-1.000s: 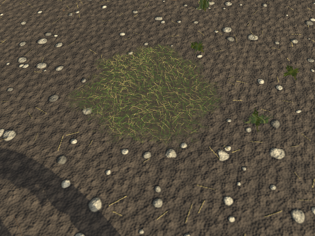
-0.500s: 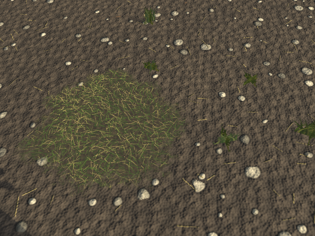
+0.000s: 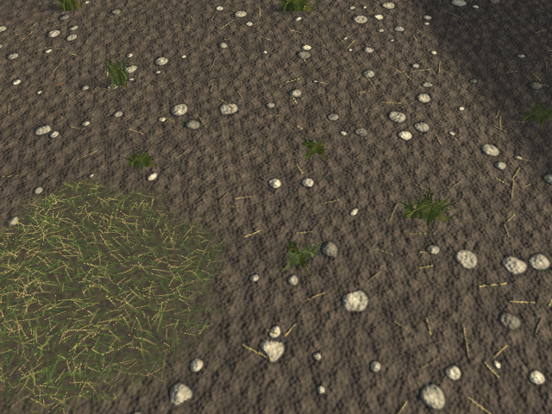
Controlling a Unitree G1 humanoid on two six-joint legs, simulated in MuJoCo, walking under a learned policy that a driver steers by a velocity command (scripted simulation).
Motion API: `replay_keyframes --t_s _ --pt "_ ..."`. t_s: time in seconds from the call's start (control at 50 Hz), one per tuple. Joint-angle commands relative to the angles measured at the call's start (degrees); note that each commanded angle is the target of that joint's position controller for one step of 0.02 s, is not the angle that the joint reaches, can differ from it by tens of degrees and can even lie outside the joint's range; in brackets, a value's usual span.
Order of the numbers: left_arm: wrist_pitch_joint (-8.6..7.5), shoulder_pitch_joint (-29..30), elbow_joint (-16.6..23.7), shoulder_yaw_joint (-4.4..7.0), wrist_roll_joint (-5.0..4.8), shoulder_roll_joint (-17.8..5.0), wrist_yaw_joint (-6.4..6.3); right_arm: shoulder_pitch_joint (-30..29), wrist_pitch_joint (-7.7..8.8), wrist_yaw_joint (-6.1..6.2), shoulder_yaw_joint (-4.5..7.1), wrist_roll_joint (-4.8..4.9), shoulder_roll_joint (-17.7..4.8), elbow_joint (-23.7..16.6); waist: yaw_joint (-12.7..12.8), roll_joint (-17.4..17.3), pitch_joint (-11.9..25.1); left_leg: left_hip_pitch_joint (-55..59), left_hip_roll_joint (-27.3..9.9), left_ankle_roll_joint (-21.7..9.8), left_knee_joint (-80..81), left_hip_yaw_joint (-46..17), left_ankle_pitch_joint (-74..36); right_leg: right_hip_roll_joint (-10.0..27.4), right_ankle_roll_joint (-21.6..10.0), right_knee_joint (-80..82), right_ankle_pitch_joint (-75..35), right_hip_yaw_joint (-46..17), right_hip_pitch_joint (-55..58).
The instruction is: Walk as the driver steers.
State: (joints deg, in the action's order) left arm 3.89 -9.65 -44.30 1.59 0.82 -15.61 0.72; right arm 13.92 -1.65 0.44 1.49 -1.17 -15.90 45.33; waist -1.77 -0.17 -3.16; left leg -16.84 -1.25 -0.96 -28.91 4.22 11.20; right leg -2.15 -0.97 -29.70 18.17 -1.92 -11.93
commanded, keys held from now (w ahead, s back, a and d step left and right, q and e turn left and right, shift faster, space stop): no key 0.34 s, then w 0.48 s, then w+q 0.18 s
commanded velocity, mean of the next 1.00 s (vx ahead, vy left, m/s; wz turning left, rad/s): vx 0.22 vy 0.00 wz -0.01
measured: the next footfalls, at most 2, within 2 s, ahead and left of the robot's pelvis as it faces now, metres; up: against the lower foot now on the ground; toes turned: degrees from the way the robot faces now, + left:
left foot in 0.26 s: +0.02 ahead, +0.12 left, +0.00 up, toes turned -3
left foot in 1.12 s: +0.41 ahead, +0.08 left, +0.00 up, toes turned +8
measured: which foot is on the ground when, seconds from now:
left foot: down 0.00-0.00, up 0.02-0.24, down 0.26-0.70, up 0.72-1.00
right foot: down 0.00-1.00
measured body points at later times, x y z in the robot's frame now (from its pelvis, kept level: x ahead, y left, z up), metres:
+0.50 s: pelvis +0.00 +0.00 +0.01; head -0.01 +0.00 +0.46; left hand +0.06 +0.26 -0.13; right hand +0.03 -0.26 -0.14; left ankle -0.02 +0.12 -0.73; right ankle -0.01 -0.10 -0.73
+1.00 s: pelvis +0.17 -0.01 +0.00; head +0.20 -0.02 +0.45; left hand +0.09 +0.23 -0.14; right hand +0.34 -0.25 -0.12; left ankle +0.31 +0.11 -0.69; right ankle +0.03 -0.10 -0.73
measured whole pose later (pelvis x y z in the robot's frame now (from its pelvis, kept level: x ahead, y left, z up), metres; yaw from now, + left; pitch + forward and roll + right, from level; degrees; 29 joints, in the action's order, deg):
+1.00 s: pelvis +0.17 -0.01 +0.00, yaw +3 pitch +1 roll +0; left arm -5.4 -26.2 -61.2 0.8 1.3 -11.8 -0.6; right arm 4.3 1.6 -2.9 2.3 -1.5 -14.1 50.8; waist 2.1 -1.5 -2.4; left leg -35.7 -1.7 -3.6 -44.0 3.1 7.3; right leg -3.3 -3.3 -8.9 18.0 3.3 8.1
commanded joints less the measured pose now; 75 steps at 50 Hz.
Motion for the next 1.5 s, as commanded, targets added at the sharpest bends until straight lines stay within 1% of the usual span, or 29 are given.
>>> replay_keyframes --t_s 0.02,0.04,0.08,0.18,0.24,0.28,0.3,0.34,0.44,0.52,0.58,0.64,0.68,0.7,0.72,0.74,0.76,0.78,1.0,1.04,1.08,1.1,1.12,1.14,1.16,1.2,1.22,1.3,1.5 --pt "-1.96 -3.2 2.6 1.55 1.49 -10.9 -0.92 2.6 0.44 -0.66 0.76 0.37 -3.0 -3.8 0.3 10.9 6.6 -8.7 -2.5 -0.1 -5.0 -3.3 7.6 17.7 -5.7 18.3 -8.0 -21.7 12.0" --pt "-2.47 -1.2 2.1 1.31 1.16 -10.0 -1.16 -1.2 -0.42 0.28 0.87 0.69 -4.3 -3.5 2.6 13.0 2.8 -2.2 -0.3 0.5 -8.2 -4.5 18.1 21.6 -11.1 17.8 -12.8 -21.6 -3.0" --pt "-3.34 3.0 1.7 -0.21 1.01 -5.3 -1.47 -1.0 -1.18 0.31 1.3 1.14 -4.9 -2.0 0.3 8.7 -0.2 -0.7 -0.1 0.4 -11.5 -6.2 14.3 16.0 -10.3 17.7 -13.3 -15.5 -4.1" --pt "-4.2 0.2 -1.7 -0.84 -0.08 -4.7 -2.39 1.8 -0.5 0.62 0.84 0.65 -3.1 2.0 0.9 7.6 4.4 1.5 0.9 1.7 -5.6 -4.9 11.9 11.9 -8.8 10.4 -34.4 -9.4 6.3" --pt "-3.95 0.8 -3.3 -0.6 -0.41 -5.2 -2.63 3.0 -0.16 1.32 0.38 0.82 -2.6 4.1 0.0 6.2 4.9 9.4 0.1 1.8 8.6 -5.0 -2.2 10.5 -6.1 8.6 -27.9 -9.6 4.6" --pt "-4.15 -2.0 -4.5 -0.52 -0.29 -4.6 -2.28 2.6 0.64 1.46 0.76 -0.15 -6.2 4.7 2.1 2.4 4.8 15.2 -5.6 1.4 8.7 -10.4 -12.6 7.4 -3.3 9.5 -15.8 -9.1 -0.4" --pt "-3.93 -2.7 -5.7 -0.42 -0.59 -3.8 -2.11 0.8 0.65 1.06 1.11 0.83 -6.8 6.0 3.3 -3.3 1.6 9.3 -4.6 0.4 7.2 -9.8 -10.6 4.9 -2.9 12.0 -12.1 -6.8 1.1" --pt "-3.62 -1.1 -7.5 -0.11 -0.44 -4.6 -2.39 1.3 1.09 0.54 0.31 0.58 -3.5 7.2 1.3 -2.4 0.5 6.7 -4.0 0.3 9.6 -9.6 -6.1 5.0 -2.6 10.4 -12.1 -6.4 3.7" --pt "-2.86 -2.0 -9.1 1.04 0.13 -5.8 -1.63 1.7 0.75 0.39 0.96 -0.24 -4.7 8.1 1.6 -0.4 -4.5 0.0 -1.0 -3.7 7.9 -10.6 28.1 3.7 -6.6 10.1 22.7 -8.8 -4.7" --pt "-4.5 -1.4 -8.7 1.2 0.0 -4.6 -1.15 4.5 2.24 0.17 1.23 -0.06 -4.5 8.7 0.3 -1.4 -3.2 3.9 -3.6 -6.5 9.7 -17.0 25.5 3.9 -6.8 7.3 17.5 -10.4 -7.3" --pt "-6.06 3.6 -6.5 0.67 0.62 -2.3 -0.29 10.0 2.99 0.31 2.92 0.21 -8.5 11.2 -1.9 -9.3 -3.9 14.3 -12.9 -11.5 20.5 -30.5 30.0 -1.1 -3.9 -4.5 4.1 1.6 -16.0" --pt "-7.49 1.7 -6.2 0.59 0.71 -2.7 0.21 8.1 3.36 -0.1 3.14 0.03 -7.6 11.2 0.3 -8.6 -5.8 9.3 -14.0 -12.1 20.4 -28.9 24.5 1.4 -4.5 -3.2 5.1 2.8 -11.9" --pt "-8.24 -7.7 -9.7 0.84 0.11 -2.2 0.17 2.8 3.54 -0.24 3.13 0.7 -6.4 9.9 5.3 -6.8 -4.6 -0.8 -8.6 -9.0 15.1 -20.2 16.5 -0.5 -5.3 6.0 -0.1 4.3 5.3" --pt "-8.58 -15.2 -12.2 1.68 0.2 -4.4 -0.37 0.0 3.98 -0.23 2.83 0.61 -5.1 8.6 8.5 -2.5 -2.5 -9.8 -5.2 -6.9 7.8 -15.4 12.6 2.0 -6.1 9.1 0.3 -1.0 17.8" --pt "-8.86 -23.3 -13.9 3.33 0.75 -10.4 -1.13 -3.6 4.71 -0.7 1.62 0.92 -1.1 5.8 12.1 11.4 0.0 -20.7 2.7 -3.7 -10.7 -5.5 11.3 14.3 -10.1 18.6 14.1 -21.8 26.9" --pt "-8.48 -27.0 -15.6 3.99 0.65 -12.6 -1.06 -5.1 5.12 -0.76 2.21 -0.11 -3.4 4.2 11.5 14.0 -1.4 -28.4 4.5 -3.7 -23.0 -3.3 18.8 23.3 -14.3 21.6 10.2 -34.9 27.4" --pt "-8.33 -22.2 -14.4 2.99 1.11 -8.8 -1.06 -4.5 4.99 -0.76 2.68 -0.71 -4.9 5.2 8.1 4.9 -3.8 -30.2 0.7 -4.6 -30.0 -6.4 17.3 22.6 -14.6 18.8 3.7 -29.4 24.7" --pt "-8.56 -18.3 -13.0 2.36 1.04 -6.5 -0.94 -2.8 5.21 -1.25 2.35 -0.37 -3.3 6.3 5.9 2.7 -3.4 -29.0 -0.9 -4.8 -31.7 -6.9 13.4 20.2 -13.4 18.7 -1.4 -24.4 22.3" --pt "-10.35 -16.1 -14.9 0.19 0.27 -3.7 -1.71 -16.6 3.72 -3.57 0.26 -0.29 0.9 0.3 3.4 5.8 -5.1 -13.6 0.9 -3.6 -9.1 2.3 -7.8 12.9 -7.8 23.9 -34.9 4.0 9.2" --pt "-10.36 -16.5 -15.9 0.02 -0.06 -4.1 -2.01 -13.2 4.02 -2.8 0.6 -0.65 0.0 1.2 1.5 4.9 -3.4 -7.3 3.6 -5.6 -6.5 3.7 -7.8 13.7 -6.9 16.8 -55.0 5.7 11.5" --pt "-9.77 -15.2 -16.0 0.22 -0.08 -5.3 -2.48 0.9 5.05 -1.87 1.58 -0.97 -2.0 6.2 -3.8 5.3 3.5 4.8 6.7 -7.5 -3.2 3.2 -8.6 12.8 -5.2 0.1 -64.7 6.3 12.8" --pt "-9.56 -14.8 -16.1 0.16 -0.68 -5.7 -2.44 7.6 5.64 -1.39 2.13 -1.64 -3.2 8.7 -6.8 4.7 6.6 14.3 5.2 -8.5 1.7 1.7 -14.7 10.9 -4.1 -10.9 -56.7 7.4 8.4" --pt "-9.53 -16.7 -14.8 -0.48 -0.97 -3.4 -2.22 13.5 5.89 -0.88 3.29 -2.66 -8.2 10.1 -7.2 -1.5 12.3 26.9 -7.1 -10.9 -1.0 -9.9 -29.4 6.8 -2.9 -28.2 -29.6 8.9 -2.1" --pt "-8.92 -26.9 -15.7 -1.1 -3.56 1.5 -2.09 13.4 5.37 -0.97 4.16 -1.53 -12.2 9.5 -2.0 -13.4 24.7 40.2 -25.8 -23.4 0.0 -36.3 -55.8 -3.0 -0.6 -53.2 16.7 6.2 -15.0" --pt "-8.24 -22.2 -15.6 0.51 -1.32 -4.5 -2.37 9.7 4.7 -1.22 4.45 1.97 -11.1 8.6 -2.6 -1.4 24.2 32.1 -22.3 -23.5 3.1 -32.8 -52.4 -0.5 -0.9 -54.3 11.0 -1.7 -14.5" --pt "-8.2 -13.7 -13.3 0.22 -0.01 -2.0 -2.05 0.0 4.75 -0.64 2.1 1.5 -3.3 7.8 0.5 -0.1 7.1 14.4 -16.9 -18.8 9.5 -20.8 -42.3 3.9 -1.2 -46.9 6.1 -0.7 -16.3" --pt "-7.49 -12.2 -13.0 0.57 0.83 -2.1 -1.83 -0.6 5.02 -0.25 1.41 1.35 -1.4 8.1 1.7 -0.1 4.6 9.4 -14.4 -16.6 11.5 -17.3 -40.8 5.3 -1.3 -42.6 4.9 -1.2 -14.1" --pt "-4.37 -15.6 -14.7 -0.12 0.89 2.5 -1.58 -0.7 5.97 -0.18 0.51 0.08 -1.1 9.5 5.1 -0.9 5.6 0.0 -10.6 -14.1 13.6 -8.9 -43.3 4.3 -0.2 -31.5 2.5 0.8 -4.0" --pt "-2.76 -5.6 -14.8 -0.32 0.31 1.7 -3.09 2.1 3.36 0.87 -0.24 -0.28 -1.2 11.8 1.7 -4.0 1.4 0.2 -9.4 -10.6 16.7 -13.6 0.2 3.8 0.4 -5.2 -0.2 2.2 -1.7"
